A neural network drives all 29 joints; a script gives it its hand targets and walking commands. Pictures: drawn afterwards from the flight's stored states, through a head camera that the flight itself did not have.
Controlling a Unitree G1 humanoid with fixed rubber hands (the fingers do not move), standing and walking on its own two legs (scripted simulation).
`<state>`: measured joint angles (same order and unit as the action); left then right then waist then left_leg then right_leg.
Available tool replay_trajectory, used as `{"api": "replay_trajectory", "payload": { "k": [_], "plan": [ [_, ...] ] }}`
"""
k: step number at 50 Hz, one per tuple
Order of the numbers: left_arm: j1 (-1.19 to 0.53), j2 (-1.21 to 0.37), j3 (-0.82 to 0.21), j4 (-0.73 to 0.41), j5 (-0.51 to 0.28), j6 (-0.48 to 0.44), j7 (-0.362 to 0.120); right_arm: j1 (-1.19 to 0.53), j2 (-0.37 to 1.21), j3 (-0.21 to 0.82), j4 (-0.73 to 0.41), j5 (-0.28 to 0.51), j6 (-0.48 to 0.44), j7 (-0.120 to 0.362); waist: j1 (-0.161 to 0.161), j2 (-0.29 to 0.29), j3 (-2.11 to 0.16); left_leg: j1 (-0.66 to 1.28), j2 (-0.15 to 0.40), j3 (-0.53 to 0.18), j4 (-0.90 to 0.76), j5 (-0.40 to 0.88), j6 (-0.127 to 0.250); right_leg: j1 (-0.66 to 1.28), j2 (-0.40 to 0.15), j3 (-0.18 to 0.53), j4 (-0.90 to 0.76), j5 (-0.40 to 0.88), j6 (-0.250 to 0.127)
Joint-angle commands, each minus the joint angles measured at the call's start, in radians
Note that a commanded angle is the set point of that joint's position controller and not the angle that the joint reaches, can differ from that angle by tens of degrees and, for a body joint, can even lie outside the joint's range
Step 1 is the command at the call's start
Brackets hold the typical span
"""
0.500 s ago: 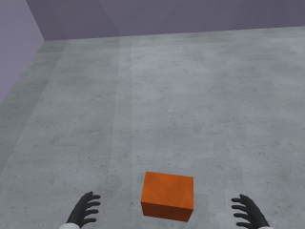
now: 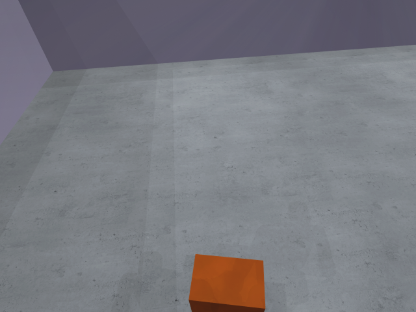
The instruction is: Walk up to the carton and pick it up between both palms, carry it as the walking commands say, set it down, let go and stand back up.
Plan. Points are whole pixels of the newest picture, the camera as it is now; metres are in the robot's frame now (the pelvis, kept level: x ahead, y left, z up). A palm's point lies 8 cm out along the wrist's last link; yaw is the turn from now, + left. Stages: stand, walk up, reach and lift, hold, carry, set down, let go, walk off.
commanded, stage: stand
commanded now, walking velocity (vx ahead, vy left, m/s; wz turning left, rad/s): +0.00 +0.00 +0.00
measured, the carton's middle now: (226, 290) +0.38 -0.02 -0.64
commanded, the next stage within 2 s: none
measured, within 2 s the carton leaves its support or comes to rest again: neither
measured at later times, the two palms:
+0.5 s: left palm out of the picture +0.00 +0.25 -0.13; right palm out of the picture -0.01 -0.25 -0.13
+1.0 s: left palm out of the picture -0.07 +0.23 -0.14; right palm out of the picture -0.08 -0.22 -0.14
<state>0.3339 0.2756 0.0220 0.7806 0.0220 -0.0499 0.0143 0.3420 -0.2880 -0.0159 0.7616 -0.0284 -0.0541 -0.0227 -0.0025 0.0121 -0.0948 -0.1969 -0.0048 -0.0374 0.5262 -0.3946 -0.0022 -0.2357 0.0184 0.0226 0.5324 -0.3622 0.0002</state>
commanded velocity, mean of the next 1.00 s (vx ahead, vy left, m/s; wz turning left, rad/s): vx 0.00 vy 0.00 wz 0.00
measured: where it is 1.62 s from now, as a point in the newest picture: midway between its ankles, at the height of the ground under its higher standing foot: outside the picture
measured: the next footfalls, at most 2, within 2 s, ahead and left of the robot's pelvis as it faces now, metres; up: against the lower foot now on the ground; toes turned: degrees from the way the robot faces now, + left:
none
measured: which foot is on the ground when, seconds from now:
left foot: down 0.00-1.00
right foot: down 0.00-1.00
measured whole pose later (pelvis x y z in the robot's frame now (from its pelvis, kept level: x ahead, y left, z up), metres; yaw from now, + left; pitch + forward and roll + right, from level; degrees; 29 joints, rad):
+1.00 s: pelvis -0.03 +0.00 +0.01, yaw +0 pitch -1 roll +0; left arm 0.36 0.17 -0.05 1.15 0.01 0.01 0.05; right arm 0.38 -0.17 0.05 1.15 -0.02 0.00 -0.05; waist 0.00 0.01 -0.01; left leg -0.11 -0.01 -0.02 0.47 -0.34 0.00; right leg -0.16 0.01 0.02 0.49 -0.31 0.01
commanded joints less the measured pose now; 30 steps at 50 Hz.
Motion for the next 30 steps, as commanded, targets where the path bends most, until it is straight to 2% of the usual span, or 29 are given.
{"api": "replay_trajectory", "payload": {
  "k": [1,7,30],
  "plan": [
    [0.040,0.118,0.023,-0.024,-0.004,-0.004,0.008,0.041,-0.115,-0.022,-0.024,0.005,-0.003,-0.009,0.001,0.000,0.013,-0.004,0.101,-0.067,-0.019,0.537,-0.004,0.040,-0.103,0.076,-0.010,0.512,0.006],
    [0.059,0.110,0.012,0.036,-0.007,0.013,0.016,0.058,-0.110,-0.012,0.037,0.009,0.016,-0.015,0.002,-0.004,0.039,0.002,0.096,-0.053,-0.013,0.561,0.007,0.048,-0.098,0.063,0.002,0.528,0.000],
    [0.091,0.038,-0.035,0.266,-0.011,0.051,0.031,0.098,-0.033,0.034,0.289,0.013,0.051,-0.027,0.001,-0.009,0.153,0.035,0.087,-0.046,-0.094,0.406,0.022,0.065,-0.096,0.062,-0.078,0.392,-0.015]
  ]
}}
